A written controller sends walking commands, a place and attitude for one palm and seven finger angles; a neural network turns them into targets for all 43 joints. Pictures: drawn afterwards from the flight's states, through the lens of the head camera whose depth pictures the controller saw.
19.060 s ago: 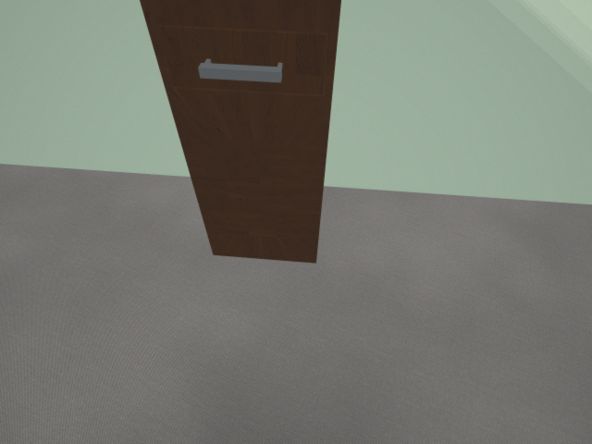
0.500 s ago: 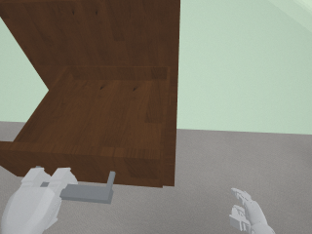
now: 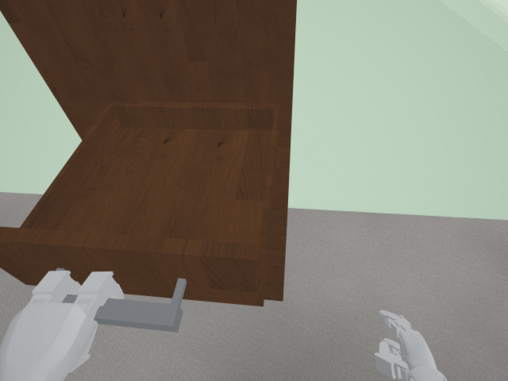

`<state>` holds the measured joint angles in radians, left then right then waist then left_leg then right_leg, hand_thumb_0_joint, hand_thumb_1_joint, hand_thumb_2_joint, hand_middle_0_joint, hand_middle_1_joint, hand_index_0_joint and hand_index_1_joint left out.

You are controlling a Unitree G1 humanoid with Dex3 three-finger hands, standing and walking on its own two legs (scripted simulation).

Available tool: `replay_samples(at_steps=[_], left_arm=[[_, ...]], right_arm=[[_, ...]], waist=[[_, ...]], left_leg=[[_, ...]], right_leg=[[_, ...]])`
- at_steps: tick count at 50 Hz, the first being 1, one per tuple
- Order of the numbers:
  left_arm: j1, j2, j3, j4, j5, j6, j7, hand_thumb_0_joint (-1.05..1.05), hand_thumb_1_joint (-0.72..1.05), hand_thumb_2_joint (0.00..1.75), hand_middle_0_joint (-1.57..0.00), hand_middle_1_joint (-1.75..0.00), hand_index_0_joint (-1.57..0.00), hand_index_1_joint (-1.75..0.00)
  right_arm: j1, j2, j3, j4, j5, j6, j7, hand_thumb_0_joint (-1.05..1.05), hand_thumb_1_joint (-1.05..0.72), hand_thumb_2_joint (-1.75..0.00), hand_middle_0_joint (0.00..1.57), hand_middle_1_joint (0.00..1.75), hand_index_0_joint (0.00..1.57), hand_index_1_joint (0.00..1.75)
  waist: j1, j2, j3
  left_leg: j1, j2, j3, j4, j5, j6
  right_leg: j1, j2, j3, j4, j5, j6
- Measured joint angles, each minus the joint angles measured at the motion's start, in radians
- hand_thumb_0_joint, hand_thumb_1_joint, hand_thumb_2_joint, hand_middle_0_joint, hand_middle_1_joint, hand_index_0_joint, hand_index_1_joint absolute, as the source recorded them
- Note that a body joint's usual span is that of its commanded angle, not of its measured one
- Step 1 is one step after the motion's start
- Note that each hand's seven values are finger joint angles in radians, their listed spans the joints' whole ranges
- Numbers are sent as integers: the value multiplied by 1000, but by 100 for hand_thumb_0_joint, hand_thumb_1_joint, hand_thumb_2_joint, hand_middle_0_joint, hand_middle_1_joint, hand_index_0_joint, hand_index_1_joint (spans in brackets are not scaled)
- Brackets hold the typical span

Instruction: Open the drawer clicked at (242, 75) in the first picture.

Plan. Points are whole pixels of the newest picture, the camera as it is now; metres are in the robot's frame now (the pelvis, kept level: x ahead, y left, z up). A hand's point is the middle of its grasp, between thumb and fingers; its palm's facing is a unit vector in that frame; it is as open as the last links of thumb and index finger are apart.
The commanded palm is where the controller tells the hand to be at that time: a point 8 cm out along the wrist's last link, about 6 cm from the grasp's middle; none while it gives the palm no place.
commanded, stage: open the thumb to release the handle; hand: left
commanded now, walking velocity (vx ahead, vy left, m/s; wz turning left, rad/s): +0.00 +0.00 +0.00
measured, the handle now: (112, 295) +0.20 +0.22 +0.09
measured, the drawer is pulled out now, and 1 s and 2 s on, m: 0.30 0.29 0.29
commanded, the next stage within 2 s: lift the hand off the handle in 0.48 s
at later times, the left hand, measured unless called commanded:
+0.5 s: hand (72, 339) +0.14 +0.26 +0.07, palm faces +0.02 -0.05 -1.00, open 12.4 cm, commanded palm +0.11 +0.27 +0.12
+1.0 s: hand (81, 331) +0.15 +0.25 +0.07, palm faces +0.04 -0.06 -1.00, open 13.4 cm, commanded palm +0.13 +0.24 +0.14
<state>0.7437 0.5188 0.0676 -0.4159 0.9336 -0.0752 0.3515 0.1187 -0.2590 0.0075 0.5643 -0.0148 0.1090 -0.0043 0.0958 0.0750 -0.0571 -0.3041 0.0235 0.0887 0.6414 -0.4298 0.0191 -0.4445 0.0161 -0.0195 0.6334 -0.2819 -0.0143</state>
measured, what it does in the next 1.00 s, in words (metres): stands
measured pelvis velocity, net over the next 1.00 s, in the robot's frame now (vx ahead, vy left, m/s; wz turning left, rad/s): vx -0.03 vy -0.01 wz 0.06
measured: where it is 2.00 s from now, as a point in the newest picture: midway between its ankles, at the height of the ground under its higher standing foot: outside the picture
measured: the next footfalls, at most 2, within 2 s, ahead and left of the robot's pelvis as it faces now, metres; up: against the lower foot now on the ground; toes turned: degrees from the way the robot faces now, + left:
none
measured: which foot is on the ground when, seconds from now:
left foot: down 0.00-1.00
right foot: down 0.00-1.00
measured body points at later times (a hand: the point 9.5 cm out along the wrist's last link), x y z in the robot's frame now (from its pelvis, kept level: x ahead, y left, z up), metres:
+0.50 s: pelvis -0.02 -0.01 +0.01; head +0.00 -0.04 +0.46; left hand +0.14 +0.26 +0.13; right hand +0.21 -0.21 -0.09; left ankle -0.06 +0.10 -0.72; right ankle +0.02 -0.11 -0.72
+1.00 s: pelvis -0.03 -0.01 +0.01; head -0.02 -0.04 +0.46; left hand +0.15 +0.25 +0.13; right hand +0.21 -0.19 -0.09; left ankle -0.06 +0.10 -0.72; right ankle +0.02 -0.11 -0.72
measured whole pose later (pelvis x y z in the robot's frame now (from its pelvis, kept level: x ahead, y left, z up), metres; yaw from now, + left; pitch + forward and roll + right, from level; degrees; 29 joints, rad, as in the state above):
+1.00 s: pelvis -0.03 -0.01 +0.01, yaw +3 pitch +1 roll +0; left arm 0.38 0.46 -0.02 -0.23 0.97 -0.02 0.19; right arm 0.08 -0.23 0.02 0.63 -0.03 0.07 -0.03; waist 0.14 0.09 -0.01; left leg -0.23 -0.01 0.04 0.57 -0.35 0.02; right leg -0.35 -0.02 -0.06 0.56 -0.22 -0.02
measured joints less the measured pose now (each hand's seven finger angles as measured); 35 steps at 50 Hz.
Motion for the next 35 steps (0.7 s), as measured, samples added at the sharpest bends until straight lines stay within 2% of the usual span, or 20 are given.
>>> replay_samples(at_steps=[3, 9, 14, 25, 29, 32, 35], left_arm=[[-75, 8, 17, 65, 15, -15, -3, 1, 63, 80, -33, -131, -38, -132], [-145, -4, 16, 107, -7, -37, -30, 0, 55, 76, -38, -129, -39, -132], [-187, -6, 12, 135, -1, -32, -58, 0, 34, 67, -40, -127, -38, -130], [-211, -8, 21, 148, -12, -33, -100, 0, -27, 40, -37, -122, -34, -123], [-228, -15, 19, 154, -4, -39, -97, 0, -39, 35, -37, -122, -33, -121], [-261, -63, -13, 157, -6, -15, -96, 0, -44, 33, -36, -122, -32, -121], [-286, -94, -26, 166, 20, -6, -84, 0, -47, 32, -34, -121, -34, -123]], right_arm=[[-2, 0, -9, 19, -7, -4, -14, 1, -90, -90, 20, 30, 20, 30], [-9, 12, -11, 49, -2, -14, -33, 1, -90, -90, 20, 30, 20, 30], [-21, 18, -3, 53, -2, -21, -37, 1, -90, -90, 20, 30, 20, 30], [-33, 15, 3, 47, -3, -34, -38, 1, -90, -90, 20, 30, 20, 30], [-31, 7, -2, 52, -6, -39, -38, 1, -90, -90, 20, 30, 20, 30], [-24, 2, -15, 54, -8, -52, -28, 1, -90, -90, 20, 30, 20, 30], [-16, 2, -18, 62, -15, -54, -26, 1, -90, -90, 20, 30, 20, 30]], waist=[[8, 1, 17], [14, 1, 25], [15, 2, 33], [14, 1, 42], [17, 0, 50], [16, 5, 51], [27, 3, 44]], left_leg=[[2, -5, -10, 0, 7, 0], [19, -9, -19, -19, 27, -3], [37, -10, -22, -37, 42, -5], [59, -9, -22, -67, 66, -9], [56, -11, -27, -67, 70, -9], [41, -17, -38, -60, 73, -6], [31, -21, -39, -56, 72, -5]], right_leg=[[5, -6, -9, 2, 2, -3], [26, -11, -18, -16, 16, -6], [45, -11, -20, -33, 29, -9], [69, -8, -20, -66, 54, -13], [69, -11, -25, -68, 57, -13], [61, -19, -35, -64, 56, -11], [50, -23, -36, -57, 54, -10]])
